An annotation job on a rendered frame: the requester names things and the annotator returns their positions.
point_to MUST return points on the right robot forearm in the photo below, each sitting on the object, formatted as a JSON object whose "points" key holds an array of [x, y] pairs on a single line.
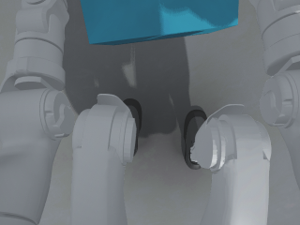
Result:
{"points": [[279, 23]]}

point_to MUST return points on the robot right foot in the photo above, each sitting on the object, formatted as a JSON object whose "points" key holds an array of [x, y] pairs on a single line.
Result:
{"points": [[193, 122]]}

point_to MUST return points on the left robot forearm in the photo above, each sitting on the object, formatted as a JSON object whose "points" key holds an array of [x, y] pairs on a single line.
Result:
{"points": [[38, 47]]}

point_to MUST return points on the right robot upper arm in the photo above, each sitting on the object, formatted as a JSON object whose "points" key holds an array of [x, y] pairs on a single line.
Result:
{"points": [[280, 107]]}

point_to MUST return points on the carton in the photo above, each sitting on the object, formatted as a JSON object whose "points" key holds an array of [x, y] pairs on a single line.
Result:
{"points": [[117, 22]]}

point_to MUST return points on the left robot shin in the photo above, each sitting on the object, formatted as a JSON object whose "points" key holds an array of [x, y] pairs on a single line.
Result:
{"points": [[102, 99]]}

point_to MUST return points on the left robot upper arm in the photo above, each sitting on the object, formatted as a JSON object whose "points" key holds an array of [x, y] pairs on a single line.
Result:
{"points": [[32, 124]]}

